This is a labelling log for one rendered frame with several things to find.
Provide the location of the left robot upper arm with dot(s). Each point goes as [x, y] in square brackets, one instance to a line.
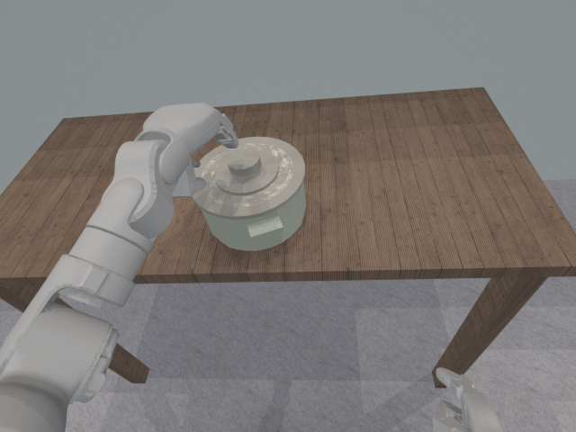
[63, 358]

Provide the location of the table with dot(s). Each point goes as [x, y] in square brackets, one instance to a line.
[422, 185]

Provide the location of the lid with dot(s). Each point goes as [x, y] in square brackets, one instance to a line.
[272, 186]

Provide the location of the knob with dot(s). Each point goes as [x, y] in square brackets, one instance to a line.
[243, 162]

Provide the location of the robot left hand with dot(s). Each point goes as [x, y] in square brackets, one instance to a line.
[196, 124]

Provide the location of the robot right hand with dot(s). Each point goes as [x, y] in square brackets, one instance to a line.
[476, 415]

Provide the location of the pot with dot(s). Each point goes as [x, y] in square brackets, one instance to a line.
[262, 232]

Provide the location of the left robot forearm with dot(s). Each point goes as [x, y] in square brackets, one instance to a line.
[135, 208]

